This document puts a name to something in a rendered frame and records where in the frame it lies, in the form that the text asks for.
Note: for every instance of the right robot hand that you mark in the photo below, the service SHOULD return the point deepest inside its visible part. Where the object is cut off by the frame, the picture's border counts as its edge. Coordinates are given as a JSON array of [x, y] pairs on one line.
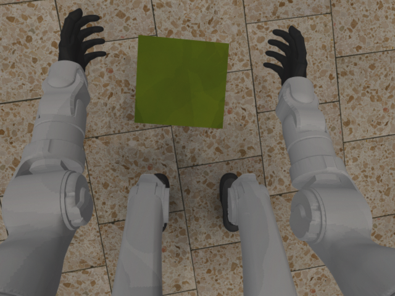
[[294, 63]]

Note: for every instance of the right robot thigh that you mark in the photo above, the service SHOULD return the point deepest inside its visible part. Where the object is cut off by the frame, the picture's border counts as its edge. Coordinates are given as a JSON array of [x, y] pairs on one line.
[[266, 270]]

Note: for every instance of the left robot hand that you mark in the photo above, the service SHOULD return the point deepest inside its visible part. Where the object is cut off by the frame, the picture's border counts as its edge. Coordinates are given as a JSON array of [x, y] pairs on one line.
[[71, 45]]

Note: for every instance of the carton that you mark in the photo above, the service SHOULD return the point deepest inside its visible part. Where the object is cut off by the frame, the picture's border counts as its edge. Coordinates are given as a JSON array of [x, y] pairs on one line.
[[180, 82]]

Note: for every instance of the robot right upper arm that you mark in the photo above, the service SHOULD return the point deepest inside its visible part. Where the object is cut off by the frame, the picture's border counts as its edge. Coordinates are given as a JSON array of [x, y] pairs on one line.
[[336, 223]]

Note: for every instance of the robot left shin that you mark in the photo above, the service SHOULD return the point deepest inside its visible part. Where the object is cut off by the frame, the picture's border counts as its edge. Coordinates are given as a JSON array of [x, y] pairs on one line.
[[143, 178]]

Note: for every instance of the robot left upper arm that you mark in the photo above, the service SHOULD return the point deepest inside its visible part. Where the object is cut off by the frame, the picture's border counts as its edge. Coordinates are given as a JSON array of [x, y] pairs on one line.
[[42, 213]]

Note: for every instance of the left robot forearm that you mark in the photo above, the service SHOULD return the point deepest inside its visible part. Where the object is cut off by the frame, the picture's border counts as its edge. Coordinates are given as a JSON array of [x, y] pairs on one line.
[[60, 124]]

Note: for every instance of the right robot forearm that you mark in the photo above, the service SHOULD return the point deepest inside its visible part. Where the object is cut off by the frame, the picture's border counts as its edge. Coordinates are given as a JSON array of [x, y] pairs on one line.
[[312, 156]]

